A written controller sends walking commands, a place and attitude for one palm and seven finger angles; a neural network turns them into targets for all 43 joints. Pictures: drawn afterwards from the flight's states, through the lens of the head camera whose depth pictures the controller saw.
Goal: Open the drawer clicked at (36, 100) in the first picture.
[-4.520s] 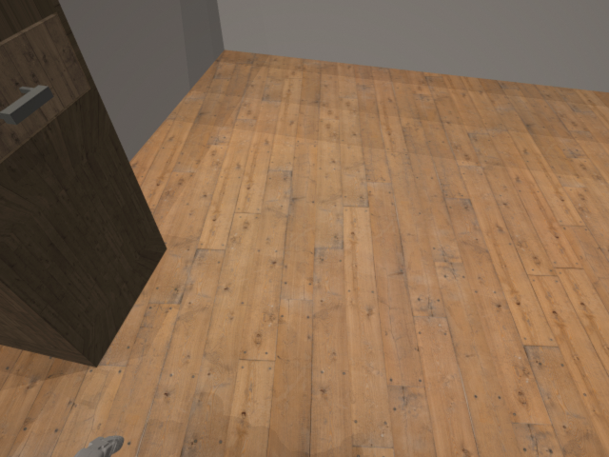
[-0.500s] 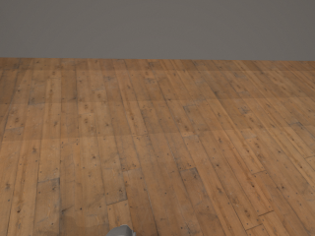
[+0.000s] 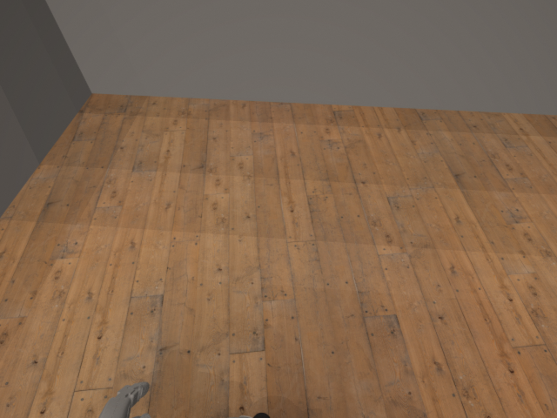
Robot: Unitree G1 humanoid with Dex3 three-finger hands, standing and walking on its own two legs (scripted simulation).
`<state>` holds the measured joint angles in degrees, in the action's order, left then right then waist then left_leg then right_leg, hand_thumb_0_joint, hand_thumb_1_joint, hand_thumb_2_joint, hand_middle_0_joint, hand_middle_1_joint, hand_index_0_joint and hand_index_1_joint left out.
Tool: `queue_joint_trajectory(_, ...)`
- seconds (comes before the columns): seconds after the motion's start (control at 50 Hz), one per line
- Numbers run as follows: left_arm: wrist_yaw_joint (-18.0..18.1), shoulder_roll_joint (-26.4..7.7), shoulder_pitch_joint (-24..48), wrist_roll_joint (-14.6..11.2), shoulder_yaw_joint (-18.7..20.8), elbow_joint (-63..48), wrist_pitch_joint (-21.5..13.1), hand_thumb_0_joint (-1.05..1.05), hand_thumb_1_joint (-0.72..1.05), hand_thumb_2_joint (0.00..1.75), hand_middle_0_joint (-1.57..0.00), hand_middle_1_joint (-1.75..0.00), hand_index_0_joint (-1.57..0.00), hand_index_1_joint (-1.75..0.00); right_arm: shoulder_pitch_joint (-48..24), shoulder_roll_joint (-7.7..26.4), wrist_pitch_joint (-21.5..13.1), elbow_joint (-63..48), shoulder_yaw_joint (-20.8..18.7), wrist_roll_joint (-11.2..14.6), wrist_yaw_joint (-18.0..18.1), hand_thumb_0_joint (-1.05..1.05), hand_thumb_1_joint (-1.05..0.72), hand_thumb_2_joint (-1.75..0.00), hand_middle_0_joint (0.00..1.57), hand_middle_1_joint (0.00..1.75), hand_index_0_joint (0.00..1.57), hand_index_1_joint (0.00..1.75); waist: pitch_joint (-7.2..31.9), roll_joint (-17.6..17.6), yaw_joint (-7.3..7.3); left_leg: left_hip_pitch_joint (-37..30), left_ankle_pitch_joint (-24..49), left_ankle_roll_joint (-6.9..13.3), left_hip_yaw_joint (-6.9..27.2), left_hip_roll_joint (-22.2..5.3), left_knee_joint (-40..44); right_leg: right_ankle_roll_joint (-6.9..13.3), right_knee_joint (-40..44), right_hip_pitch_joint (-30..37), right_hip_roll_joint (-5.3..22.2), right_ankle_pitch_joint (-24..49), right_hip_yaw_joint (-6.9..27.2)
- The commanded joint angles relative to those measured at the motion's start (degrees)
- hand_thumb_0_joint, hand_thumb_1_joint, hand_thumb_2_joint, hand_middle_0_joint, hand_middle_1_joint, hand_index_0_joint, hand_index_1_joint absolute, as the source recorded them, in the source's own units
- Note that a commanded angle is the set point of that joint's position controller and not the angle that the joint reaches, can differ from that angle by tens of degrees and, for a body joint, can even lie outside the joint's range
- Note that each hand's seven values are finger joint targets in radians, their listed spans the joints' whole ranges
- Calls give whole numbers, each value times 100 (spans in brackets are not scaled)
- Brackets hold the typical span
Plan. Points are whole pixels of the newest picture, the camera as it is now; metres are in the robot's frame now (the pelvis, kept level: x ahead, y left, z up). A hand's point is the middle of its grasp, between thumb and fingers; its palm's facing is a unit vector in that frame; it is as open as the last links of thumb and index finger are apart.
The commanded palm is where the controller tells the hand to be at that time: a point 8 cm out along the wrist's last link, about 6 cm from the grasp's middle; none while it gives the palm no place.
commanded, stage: turn to face it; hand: left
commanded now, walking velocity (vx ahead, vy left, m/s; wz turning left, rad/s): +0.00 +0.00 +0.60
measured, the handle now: out of the picture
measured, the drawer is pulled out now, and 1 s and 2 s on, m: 0.00 0.00 0.00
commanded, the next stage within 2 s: none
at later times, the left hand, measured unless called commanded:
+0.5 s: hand out of the picture -0.06 +0.22 -0.18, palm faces +0.35 -0.90 -0.26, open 7.4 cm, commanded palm none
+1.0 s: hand out of the picture -0.03 +0.21 -0.14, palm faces +0.56 -0.77 -0.29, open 7.4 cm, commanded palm none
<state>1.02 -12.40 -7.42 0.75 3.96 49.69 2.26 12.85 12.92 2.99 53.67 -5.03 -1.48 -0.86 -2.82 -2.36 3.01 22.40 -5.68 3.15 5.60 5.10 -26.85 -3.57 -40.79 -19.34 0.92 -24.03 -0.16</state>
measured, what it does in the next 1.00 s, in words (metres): steps on the spot, turning left: right foot, then left foot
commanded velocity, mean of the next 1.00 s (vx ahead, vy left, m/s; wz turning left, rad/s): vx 0.00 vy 0.00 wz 0.60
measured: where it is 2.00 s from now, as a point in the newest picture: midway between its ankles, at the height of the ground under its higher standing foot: outside the picture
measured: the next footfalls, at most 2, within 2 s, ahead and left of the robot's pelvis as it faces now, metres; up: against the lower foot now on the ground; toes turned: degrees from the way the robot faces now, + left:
right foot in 0.04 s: +0.03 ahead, -0.14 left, +0.00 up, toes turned +1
left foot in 0.46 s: -0.02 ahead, +0.12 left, +0.00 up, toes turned +24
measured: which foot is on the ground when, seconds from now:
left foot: down 0.00-0.04, up 0.06-0.44, down 0.46-0.88, up 0.90-1.00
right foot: up 0.00-0.02, down 0.04-0.46, up 0.48-0.86, down 0.88-1.00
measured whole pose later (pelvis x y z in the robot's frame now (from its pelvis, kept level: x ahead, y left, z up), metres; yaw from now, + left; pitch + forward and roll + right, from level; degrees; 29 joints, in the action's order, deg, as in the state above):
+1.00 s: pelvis -0.01 -0.02 +0.00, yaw +37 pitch -1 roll +1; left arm 0.7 -11.3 -9.6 1.4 1.3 47.1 0.9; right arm 11.0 15.6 4.8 52.9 -5.6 -1.2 -1.7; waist -4.5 -3.4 1.8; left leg 28.2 -24.6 -2.4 2.8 2.7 -63.7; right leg 0.3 -31.9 -14.6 4.0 -16.7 -6.7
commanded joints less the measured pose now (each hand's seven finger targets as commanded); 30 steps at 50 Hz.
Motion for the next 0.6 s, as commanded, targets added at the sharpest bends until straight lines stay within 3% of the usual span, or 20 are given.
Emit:
queue_joint_trajectory(0.0,130,-1054,-1263,34,272,-207,-164,0,90,90,-20,-30,-20,-30,-308,674,-71,-634,-261,93,9,0,-90,-90,20,30,20,30,773,538,-563,1025,-1533,-251,1039,-514,-448,512,2653,2034,1035,119,879)
queue_joint_trajectory(0.02,146,-1491,-910,115,298,-382,-165,0,90,90,-20,-30,-20,-30,-172,382,-89,-762,-218,74,22,0,-90,-90,20,30,20,30,418,2050,-496,1913,-2364,-640,-183,188,-2169,1149,3198,1750,2636,-394,2418)
queue_joint_trajectory(0.04,167,-1388,-372,41,239,-579,-166,0,90,90,-20,-30,-20,-30,-191,810,-60,-732,-286,-23,6,0,-90,-90,20,30,20,30,247,1531,-345,1445,-2314,-525,-11,-236,-3271,1226,3205,539,2787,-312,2080)
queue_joint_trajectory(0.06,173,-1200,-21,35,228,-656,-173,0,90,90,-20,-30,-20,-30,-188,706,10,-675,-301,-13,-16,0,-90,-90,20,30,20,30,78,1443,-138,1209,-2133,-527,-33,-302,-3812,1106,3143,58,2417,-111,1882)
queue_joint_trajectory(0.08,143,-1001,216,31,144,-668,-208,0,90,90,-20,-30,-20,-30,-114,706,35,-552,-262,-20,-60,0,-90,-90,20,30,20,30,-197,1108,-17,1183,-1726,-566,-153,-486,-4168,995,2912,-38,2034,530,1185)
queue_joint_trajectory(0.1,121,-818,283,39,82,-632,-254,0,90,90,-20,-30,-20,-30,36,602,31,-455,-230,-17,-91,0,-90,-90,20,30,20,30,-189,938,81,1242,-1424,-645,-304,-528,-4290,892,2565,280,1707,1456,524)
queue_joint_trajectory(0.12,112,-789,108,43,62,-593,-290,0,90,90,-20,-30,-20,-30,91,568,19,-441,-191,8,-102,0,-90,-90,20,30,20,30,-42,1055,22,1301,-1361,-711,-419,-545,-4267,870,2325,678,1622,2215,199)
queue_joint_trajectory(0.16,114,-816,-294,46,75,-447,-306,0,90,90,-20,-30,-20,-30,-136,548,23,-483,-155,35,-101,0,-90,-90,20,30,20,30,75,1087,-175,1285,-1449,-793,-554,-617,-4008,902,2121,1103,1690,3047,-5)
queue_joint_trajectory(0.26,83,-1112,-950,92,135,-193,-255,0,90,90,-20,-30,-20,-30,-809,495,18,-627,-42,52,-102,0,-90,-90,20,30,20,30,267,1412,-535,944,-1939,-823,-904,-663,-2758,966,1778,1753,1862,4003,-257)
queue_joint_trajectory(0.34,63,-1351,-1035,105,219,-131,-195,0,90,90,-20,-30,-20,-30,-935,509,-50,-656,32,92,-91,0,-90,-90,20,30,20,30,473,1721,-624,222,-1978,-668,-1220,-560,-1553,929,1412,1831,1960,4424,-432)
queue_joint_trajectory(0.38,53,-1369,-904,83,248,-109,-177,0,90,90,-20,-30,-20,-30,-653,608,-107,-615,16,83,-70,0,-90,-90,20,30,20,30,662,1608,-439,-363,-1405,-588,-1304,-518,-521,717,920,1794,1920,4358,-684)
queue_joint_trajectory(0.4,32,-1353,-856,27,257,-139,-165,0,90,90,-20,-30,-20,-30,-358,791,-147,-549,-37,61,-64,0,-90,-90,20,30,20,30,839,1266,-249,-1160,-623,-506,-1252,-534,246,471,318,1395,1801,4111,-906)
queue_joint_trajectory(0.42,-4,-1155,-862,-17,239,-264,-154,0,90,90,-20,-30,-20,-30,28,1340,-214,-474,-176,16,-41,0,-90,-90,20,30,20,30,1211,134,-13,-2522,883,-103,-185,-1456,508,124,-822,104,1442,2676,-1117)
queue_joint_trajectory(0.44,-51,-750,-616,-19,95,-547,-162,0,90,90,-20,-30,-20,-30,433,1940,-217,-412,-327,52,-11,0,-90,-90,20,30,20,30,1270,-1567,227,-3231,3674,769,1609,-2929,315,-229,-2001,-1540,749,-1344,-961)
queue_joint_trajectory(0.46,43,-838,-130,36,77,-638,-57,0,90,90,-20,-30,-20,-30,782,1864,-191,-210,-292,99,27,0,-90,-90,20,30,20,30,1254,-1163,374,-2810,3642,986,1337,-2940,215,-164,-2447,-1478,749,-1518,-311)
queue_joint_trajectory(0.48,54,-754,-18,-1,116,-598,-70,0,90,90,-20,-30,-20,-30,538,1703,-208,-281,-269,77,108,0,-90,-90,20,30,20,30,1052,-1178,287,-2571,3329,996,1294,-2691,206,-171,-2619,-1653,741,-1217,-163)
queue_joint_trajectory(0.5,22,-792,26,-14,127,-519,-76,0,90,90,-20,-30,-20,-30,112,1540,-203,-396,-214,49,139,0,-90,-90,20,30,20,30,648,-1045,149,-2046,2775,867,1016,-2395,327,-189,-2660,-1585,751,-823,-94)
queue_joint_trajectory(0.52,-16,-795,-115,-2,142,-412,-69,0,90,90,-20,-30,-20,-30,-269,1362,-210,-501,-150,38,141,0,-90,-90,20,30,20,30,521,-827,-49,-1770,2419,696,734,-2090,394,-203,-2583,-1416,714,-428,-83)
queue_joint_trajectory(0.56,-59,-776,-326,12,146,-309,-56,0,90,90,-20,-30,-20,-30,-533,1280,-235,-606,-109,35,122,0,-90,-90,20,30,20,30,469,-597,-197,-1483,1980,569,543,-1846,519,-221,-2278,-1109,630,-99,-129)
queue_joint_trajectory(0.58,-61,-766,-350,11,137,-314,-43,0,90,90,-20,-30,-20,-30,-541,1299,-237,-629,-113,33,113,0,-90,-90,20,30,20,30,499,-607,-202,-1456,1809,572,554,-1778,556,-232,-2049,-1013,569,-67,-123)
